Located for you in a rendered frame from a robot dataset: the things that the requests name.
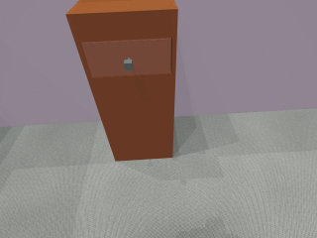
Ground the drawer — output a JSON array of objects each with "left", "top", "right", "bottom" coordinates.
[{"left": 81, "top": 38, "right": 171, "bottom": 77}]

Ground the handle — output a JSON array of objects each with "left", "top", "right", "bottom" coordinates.
[{"left": 124, "top": 58, "right": 133, "bottom": 70}]

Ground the cabinet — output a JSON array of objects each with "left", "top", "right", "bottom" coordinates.
[{"left": 65, "top": 0, "right": 178, "bottom": 162}]

